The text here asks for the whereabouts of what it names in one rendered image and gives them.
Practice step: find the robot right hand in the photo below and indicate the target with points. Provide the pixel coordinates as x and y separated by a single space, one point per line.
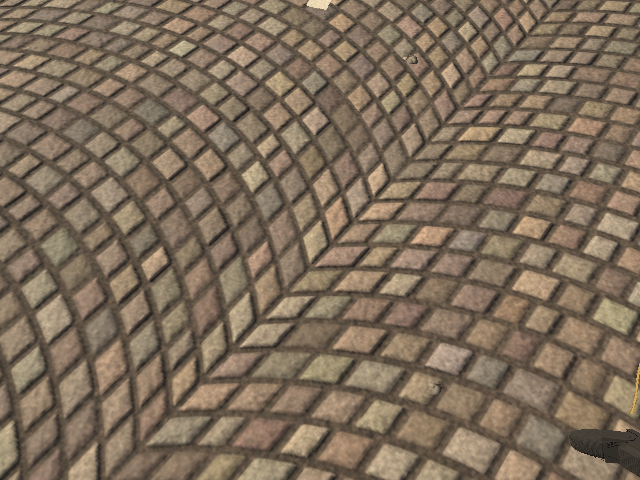
613 446

